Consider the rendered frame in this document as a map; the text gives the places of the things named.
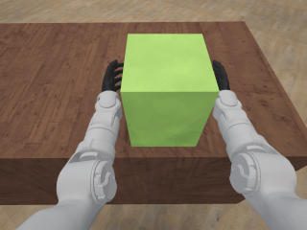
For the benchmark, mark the left robot forearm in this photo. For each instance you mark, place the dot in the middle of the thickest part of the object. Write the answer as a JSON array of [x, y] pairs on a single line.
[[102, 132]]

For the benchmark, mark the right robot forearm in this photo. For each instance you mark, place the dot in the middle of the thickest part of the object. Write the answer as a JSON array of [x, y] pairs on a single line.
[[238, 132]]

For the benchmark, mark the robot left hand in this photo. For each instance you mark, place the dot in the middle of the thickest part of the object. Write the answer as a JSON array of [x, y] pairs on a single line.
[[109, 80]]

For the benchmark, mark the right robot upper arm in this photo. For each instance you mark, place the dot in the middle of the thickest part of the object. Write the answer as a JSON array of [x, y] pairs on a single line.
[[268, 182]]

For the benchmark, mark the left robot upper arm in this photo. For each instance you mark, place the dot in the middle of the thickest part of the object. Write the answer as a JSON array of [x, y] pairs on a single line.
[[83, 190]]

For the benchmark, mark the robot right hand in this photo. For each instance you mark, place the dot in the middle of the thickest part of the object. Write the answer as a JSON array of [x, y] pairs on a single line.
[[220, 75]]

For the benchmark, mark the carton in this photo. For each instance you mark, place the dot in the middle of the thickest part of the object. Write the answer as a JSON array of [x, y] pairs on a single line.
[[168, 89]]

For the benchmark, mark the pedestal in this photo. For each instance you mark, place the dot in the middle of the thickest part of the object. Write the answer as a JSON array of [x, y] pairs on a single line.
[[51, 75]]

